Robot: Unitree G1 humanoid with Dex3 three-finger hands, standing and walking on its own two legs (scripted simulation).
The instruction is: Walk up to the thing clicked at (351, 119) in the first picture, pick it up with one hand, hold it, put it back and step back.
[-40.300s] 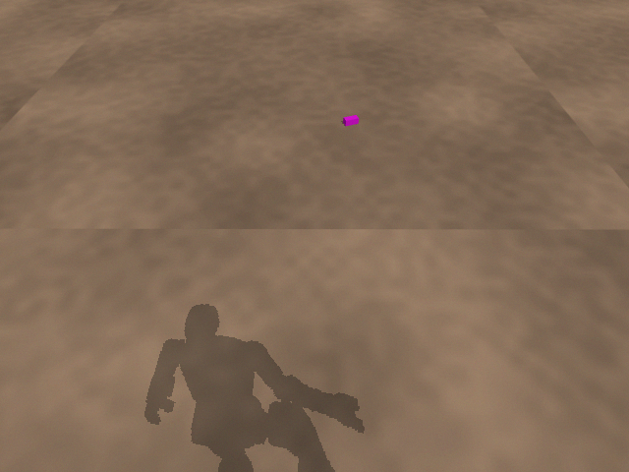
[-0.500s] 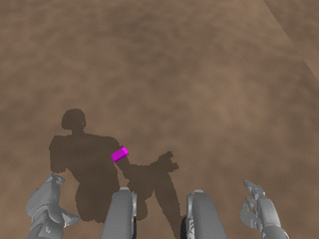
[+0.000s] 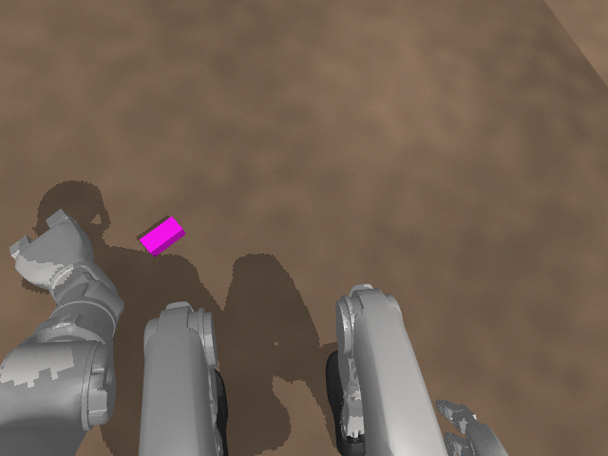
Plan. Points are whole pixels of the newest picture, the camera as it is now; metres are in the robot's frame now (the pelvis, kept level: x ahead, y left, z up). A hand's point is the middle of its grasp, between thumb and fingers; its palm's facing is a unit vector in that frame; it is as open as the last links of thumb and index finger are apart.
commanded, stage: rise first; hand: left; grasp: from above
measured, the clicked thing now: (163, 236) +0.51 +0.24 -0.40
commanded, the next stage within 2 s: none
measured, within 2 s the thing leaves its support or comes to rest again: neither
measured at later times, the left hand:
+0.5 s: hand (112, 244) +0.45 +0.28 -0.23, palm faces -0.28 -0.30 -0.91, open 12.7 cm
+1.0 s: hand (123, 237) +0.47 +0.28 -0.27, palm faces -0.27 -0.31 -0.91, open 13.1 cm
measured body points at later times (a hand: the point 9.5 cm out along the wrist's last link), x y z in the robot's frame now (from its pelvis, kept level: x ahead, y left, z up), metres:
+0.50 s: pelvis +0.00 +0.01 -0.08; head +0.23 +0.03 +0.31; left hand +0.46 +0.29 -0.18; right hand +0.02 -0.25 -0.19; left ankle +0.09 +0.14 -0.38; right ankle +0.11 -0.13 -0.38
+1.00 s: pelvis +0.01 +0.01 -0.09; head +0.26 +0.03 +0.28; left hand +0.49 +0.29 -0.22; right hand +0.01 -0.26 -0.20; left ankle +0.09 +0.14 -0.38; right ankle +0.11 -0.13 -0.38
